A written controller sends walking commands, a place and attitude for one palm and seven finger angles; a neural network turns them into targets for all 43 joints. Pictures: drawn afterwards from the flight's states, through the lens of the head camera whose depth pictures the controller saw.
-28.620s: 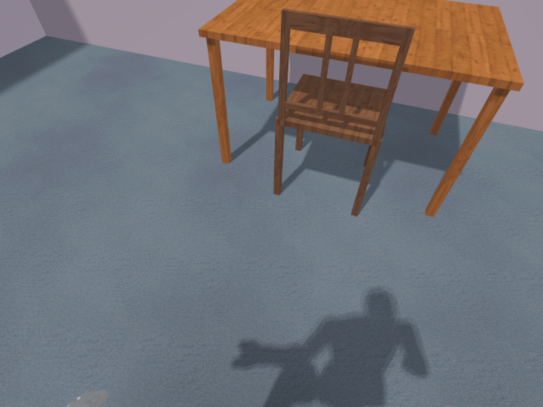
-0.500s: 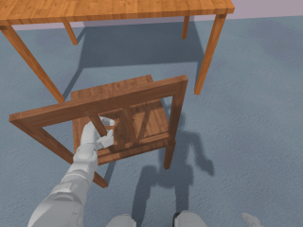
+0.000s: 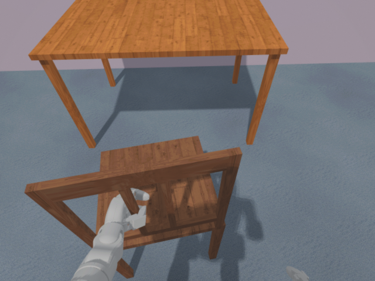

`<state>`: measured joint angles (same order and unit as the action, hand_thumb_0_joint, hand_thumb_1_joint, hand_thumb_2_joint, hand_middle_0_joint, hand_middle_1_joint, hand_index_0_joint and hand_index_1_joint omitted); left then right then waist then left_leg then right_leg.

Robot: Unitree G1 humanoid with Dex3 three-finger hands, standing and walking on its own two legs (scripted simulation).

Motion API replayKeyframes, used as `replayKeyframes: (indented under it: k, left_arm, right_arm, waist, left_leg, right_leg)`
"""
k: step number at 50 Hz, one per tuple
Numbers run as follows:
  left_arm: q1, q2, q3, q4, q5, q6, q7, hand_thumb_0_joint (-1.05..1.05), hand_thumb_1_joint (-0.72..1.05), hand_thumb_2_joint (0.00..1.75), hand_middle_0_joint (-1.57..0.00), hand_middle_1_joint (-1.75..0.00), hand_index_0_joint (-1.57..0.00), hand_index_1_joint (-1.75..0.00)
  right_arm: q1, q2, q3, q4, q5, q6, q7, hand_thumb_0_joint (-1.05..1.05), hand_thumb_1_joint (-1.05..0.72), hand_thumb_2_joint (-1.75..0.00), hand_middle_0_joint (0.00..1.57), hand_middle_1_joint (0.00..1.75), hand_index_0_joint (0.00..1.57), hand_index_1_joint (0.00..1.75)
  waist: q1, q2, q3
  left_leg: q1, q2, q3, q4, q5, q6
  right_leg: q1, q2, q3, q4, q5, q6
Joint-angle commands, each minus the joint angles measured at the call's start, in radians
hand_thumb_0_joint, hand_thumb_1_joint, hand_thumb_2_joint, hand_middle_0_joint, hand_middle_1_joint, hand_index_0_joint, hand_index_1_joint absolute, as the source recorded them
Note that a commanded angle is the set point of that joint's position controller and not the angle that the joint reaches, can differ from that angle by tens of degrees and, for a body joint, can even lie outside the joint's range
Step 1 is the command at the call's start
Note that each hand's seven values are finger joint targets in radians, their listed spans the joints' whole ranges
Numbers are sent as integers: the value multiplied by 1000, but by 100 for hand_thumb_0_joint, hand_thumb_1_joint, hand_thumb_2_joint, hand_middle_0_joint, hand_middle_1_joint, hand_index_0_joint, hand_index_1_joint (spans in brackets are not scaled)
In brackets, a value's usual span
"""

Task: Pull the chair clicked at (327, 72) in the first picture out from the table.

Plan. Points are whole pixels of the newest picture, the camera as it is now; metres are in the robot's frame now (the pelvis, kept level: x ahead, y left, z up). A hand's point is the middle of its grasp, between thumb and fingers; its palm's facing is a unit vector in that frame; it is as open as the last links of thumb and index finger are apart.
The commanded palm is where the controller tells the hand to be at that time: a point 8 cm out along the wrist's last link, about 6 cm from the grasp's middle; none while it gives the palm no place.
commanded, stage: stop walking, hand still on the chair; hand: left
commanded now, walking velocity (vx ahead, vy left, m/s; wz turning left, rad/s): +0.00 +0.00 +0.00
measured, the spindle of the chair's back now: (135, 211) +0.30 +0.15 -0.09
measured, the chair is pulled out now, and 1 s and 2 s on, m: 0.64 0.65 0.65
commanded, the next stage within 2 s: open the thumb and straighten the fingers in 0.44 s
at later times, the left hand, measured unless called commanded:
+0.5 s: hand (138, 222) +0.26 +0.14 -0.07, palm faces +0.00 -0.99 -0.17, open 5.3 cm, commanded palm +0.25 +0.19 -0.05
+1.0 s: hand (135, 217) +0.27 +0.14 -0.06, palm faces +0.01 -0.99 -0.15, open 13.5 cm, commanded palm +0.25 +0.19 -0.04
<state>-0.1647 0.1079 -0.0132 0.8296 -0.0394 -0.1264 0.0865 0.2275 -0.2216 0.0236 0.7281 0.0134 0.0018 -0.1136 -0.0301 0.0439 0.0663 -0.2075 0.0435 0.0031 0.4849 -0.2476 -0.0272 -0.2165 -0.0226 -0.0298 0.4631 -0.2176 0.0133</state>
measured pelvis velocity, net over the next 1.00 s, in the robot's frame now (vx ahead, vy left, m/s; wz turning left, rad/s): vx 0.02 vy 0.00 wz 0.01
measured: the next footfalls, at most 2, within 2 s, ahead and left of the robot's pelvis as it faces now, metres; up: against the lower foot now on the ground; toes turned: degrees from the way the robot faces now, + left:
none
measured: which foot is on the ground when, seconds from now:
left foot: down 0.00-1.00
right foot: down 0.00-1.00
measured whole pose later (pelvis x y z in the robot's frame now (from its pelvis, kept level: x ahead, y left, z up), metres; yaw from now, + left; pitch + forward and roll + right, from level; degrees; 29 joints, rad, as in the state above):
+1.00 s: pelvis +0.02 +0.00 -0.03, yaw +1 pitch +7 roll +0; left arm 0.08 0.17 0.00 0.34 -0.08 0.06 0.00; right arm 0.22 -0.26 0.00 0.59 0.04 -0.11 -0.06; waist -0.04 0.05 -0.07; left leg -0.49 0.03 -0.01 0.74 -0.38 -0.03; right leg -0.51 -0.04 -0.03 0.75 -0.37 0.01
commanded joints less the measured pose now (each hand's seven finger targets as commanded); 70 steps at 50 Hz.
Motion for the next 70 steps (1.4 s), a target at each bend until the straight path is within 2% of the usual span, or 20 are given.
replayKeyframes:
  k: [1, 10, 12, 19, 27, 28, 30, 32, 37, 38, 39, 42, 45, 48, 54, 57, 65, 68, 69, 70]
  left_arm:
    - [-223, 147, 9, -228, 29, -61, 12, 0, 90, 90, -50, -145, -50, -145]
    - [-120, 140, -4, -321, 31, -58, 16, 0, 90, 90, -50, -145, -50, -145]
    - [-117, 133, -10, -341, 32, -55, 16, 0, 90, 90, -50, -145, -50, -145]
    - [-94, 146, -6, -375, 29, -43, 20, 0, 90, 90, -50, -145, -50, -145]
    - [-52, 149, 5, -432, 27, -41, 22, 0, 90, 90, -50, -145, -50, -145]
    - [9, 46, -51, -329, -27, 0, -9, 0, 78, 84, -50, -145, -50, -145]
    - [-37, 121, -4, -447, -35, -18, -35, 0, 54, 73, -50, -145, -50, -145]
    - [-24, 142, 10, -531, -26, -33, -49, 0, 30, 61, -50, -145, -50, -145]
    - [35, 111, -5, -553, -24, 31, -59, 0, -31, 32, -50, -145, -50, -145]
    - [38, 125, 9, -569, -24, 43, -59, 0, -43, 26, -47, -138, -47, -138]
    - [34, 198, 69, -589, -29, 57, -54, 0, -55, 20, -45, -130, -45, -130]
    - [59, 152, 44, -638, -32, 93, -65, 0, -55, 20, -38, -109, -38, -109]
    - [94, 157, 52, -664, -44, 121, -74, 0, -55, 20, -30, -87, -30, -87]
    - [101, 145, 37, -701, -42, 139, -88, 0, -55, 20, -22, -65, -22, -65]
    - [162, 206, 87, -761, -40, 171, -90, 0, -55, 20, -7, -22, -7, -22]
    - [211, 184, 72, -787, -40, 182, -97, 0, -55, 20, 0, 0, 0, 0]
    - [204, 193, 55, -886, -40, 195, -102, 0, -55, 20, 0, 0, 0, 0]
    - [255, 194, 61, -884, -43, 204, -97, 0, -55, 20, 0, 0, 0, 0]
    - [329, 218, 93, -856, -43, 212, -98, 0, -55, 20, 0, 0, 0, 0]
    - [350, 191, 65, -873, -45, 214, -100, 0, -55, 20, 0, 0, 0, 0]
  right_arm:
    - [-72, -109, -42, -130, -2, -45, -16, 0, -90, -90, 20, 30, 20, 30]
    - [-78, -112, -42, -152, -4, -53, -13, 0, -90, -90, 20, 30, 20, 30]
    - [-80, -110, -41, -159, -5, -54, -11, 0, -90, -90, 20, 30, 20, 30]
    - [-80, -112, -38, -160, -4, -56, -11, 0, -90, -90, 20, 30, 20, 30]
    - [-91, -108, -38, -172, -6, -56, -11, 0, -90, -90, 20, 30, 20, 30]
    - [-57, -139, -53, -158, 42, -64, 32, 0, -90, -90, 20, 30, 20, 30]
    - [-70, -143, -63, -180, 46, -79, 62, 0, -90, -90, 20, 30, 20, 30]
    - [-82, -135, -67, -205, 38, -109, 69, 0, -90, -90, 20, 30, 20, 30]
    - [-72, -141, -67, -240, 35, -135, 79, 0, -90, -90, 20, 30, 20, 30]
    - [-71, -145, -70, -248, 35, -140, 77, 0, -90, -90, 20, 30, 20, 30]
    - [-64, -154, -71, -247, 33, -139, 71, 0, -90, -90, 20, 30, 20, 30]
    - [-68, -148, -67, -273, 32, -150, 58, 0, -90, -90, 20, 30, 20, 30]
    - [-55, -155, -69, -280, 30, -162, 50, 0, -90, -90, 20, 30, 20, 30]
    - [-52, -155, -68, -294, 31, -171, 45, 0, -90, -90, 20, 30, 20, 30]
    - [-39, -160, -64, -308, 25, -182, 33, 0, -90, -90, 20, 30, 20, 30]
    - [-29, -151, -61, -318, 25, -186, 32, 0, -90, -90, 20, 30, 20, 30]
    - [-21, -155, -59, -328, 23, -201, 21, 0, -90, -90, 20, 30, 20, 30]
    - [-15, -155, -58, -331, 22, -205, 18, 0, -90, -90, 20, 30, 20, 30]
    - [-25, -155, -62, -331, 22, -205, 18, 0, -90, -90, 20, 30, 20, 30]
    - [-24, -150, -57, -338, 24, -202, 21, 0, -90, -90, 20, 30, 20, 30]
  waist:
    - [11, -56, -200]
    - [19, 10, -221]
    - [19, -16, -232]
    - [16, 0, -226]
    - [20, -14, -251]
    - [-44, -139, -236]
    - [-24, -119, -252]
    - [-13, -12, -291]
    - [-10, -40, -296]
    - [-4, -33, -314]
    - [1, -38, -321]
    - [-3, -43, -343]
    - [-7, -88, -354]
    - [-13, -75, -351]
    - [-8, -80, -355]
    - [-11, -85, -365]
    - [-23, -47, -374]
    - [-21, -88, -374]
    - [-1, -77, -358]
    - [-7, -78, -353]
  left_leg:
    - [64, 53, -49, -74, 144, 53]
    - [75, 72, -58, -107, 223, 50]
    - [83, 70, -56, -101, 231, 47]
    - [73, 68, -51, -115, 198, 46]
    - [97, 71, -48, -97, 266, 41]
    - [-13, 19, 3, -66, 171, 29]
    - [-70, 8, 12, -31, 97, 35]
    - [-85, -9, 24, 10, 85, 37]
    - [-168, -18, 19, 82, 53, 39]
    - [-173, -20, 19, 96, 59, 39]
    - [-183, -21, 17, 103, 52, 42]
    - [-195, -27, 24, 130, 72, 43]
    - [-208, -27, 19, 156, 87, 44]
    - [-221, -31, 20, 181, 83, 45]
    - [-248, -35, 15, 217, 113, 47]
    - [-248, -38, 20, 234, 127, 49]
    - [-249, -41, 9, 259, 119, 50]
    - [-264, -42, 3, 264, 117, 50]
    - [-281, -41, 5, 262, 114, 48]
    - [-281, -42, 6, 260, 109, 49]
  right_leg:
    - [36, -95, 82, -98, 53, -27]
    - [63, -71, 60, -61, 147, -22]
    - [70, -71, 64, -62, 167, -25]
    - [74, -70, 62, -79, 147, -23]
    - [89, -76, 59, -67, 218, -28]
    - [9, -42, -32, -30, 164, -15]
    - [-22, -33, -25, 4, 116, -19]
    - [-57, -25, -21, 40, 96, -26]
    - [-134, -17, -30, 112, 69, -21]
    - [-141, -17, -27, 127, 73, -22]
    - [-127, -18, -24, 130, 73, -22]
    - [-142, -17, -28, 160, 97, -16]
    - [-153, -14, -33, 179, 116, -12]
    - [-179, -13, -33, 196, 113, -9]
    - [-176, -18, -31, 220, 161, -8]
    - [-181, -18, -31, 232, 187, -4]
    - [-213, -19, -38, 249, 158, -5]
    - [-212, -19, -41, 254, 160, -2]
    - [-203, -19, -41, 251, 155, -8]
    - [-209, -20, -41, 253, 156, -5]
